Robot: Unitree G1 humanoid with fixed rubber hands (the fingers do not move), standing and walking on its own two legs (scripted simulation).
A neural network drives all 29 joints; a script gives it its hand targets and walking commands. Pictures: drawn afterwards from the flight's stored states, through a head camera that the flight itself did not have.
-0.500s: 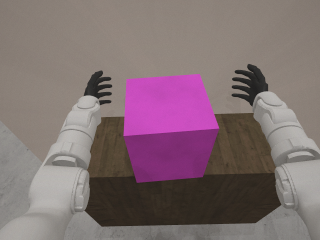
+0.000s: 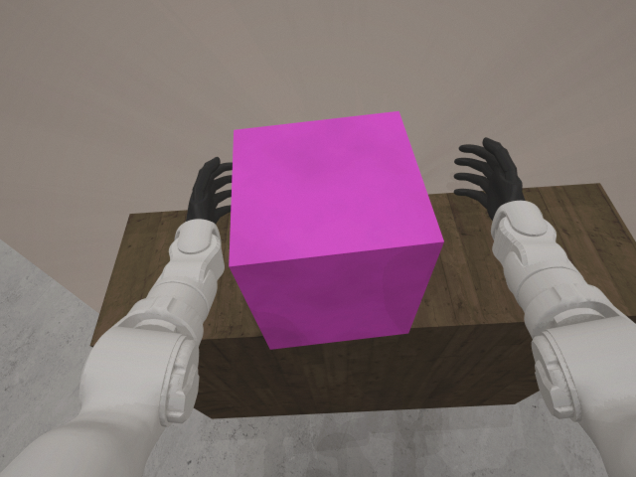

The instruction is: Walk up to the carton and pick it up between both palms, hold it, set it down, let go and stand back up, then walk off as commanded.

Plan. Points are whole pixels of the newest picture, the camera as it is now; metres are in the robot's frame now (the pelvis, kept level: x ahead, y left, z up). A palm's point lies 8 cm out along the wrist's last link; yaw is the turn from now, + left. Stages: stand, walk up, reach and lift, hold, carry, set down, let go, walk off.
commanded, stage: reach and lift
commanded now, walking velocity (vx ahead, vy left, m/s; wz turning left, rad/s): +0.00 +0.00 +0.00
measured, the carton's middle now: (328, 240) +0.42 -0.01 +0.02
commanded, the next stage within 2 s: none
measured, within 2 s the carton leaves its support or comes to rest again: neither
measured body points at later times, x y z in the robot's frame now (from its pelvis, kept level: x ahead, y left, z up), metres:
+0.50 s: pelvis +0.00 +0.00 +0.00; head +0.07 -0.01 +0.44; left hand +0.46 +0.15 +0.06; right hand +0.45 -0.18 +0.06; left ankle -0.03 +0.12 -0.74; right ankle +0.01 -0.12 -0.74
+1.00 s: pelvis +0.00 +0.00 +0.00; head +0.07 -0.01 +0.44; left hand +0.45 +0.14 +0.06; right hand +0.45 -0.17 +0.05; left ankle -0.03 +0.12 -0.74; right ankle +0.01 -0.12 -0.74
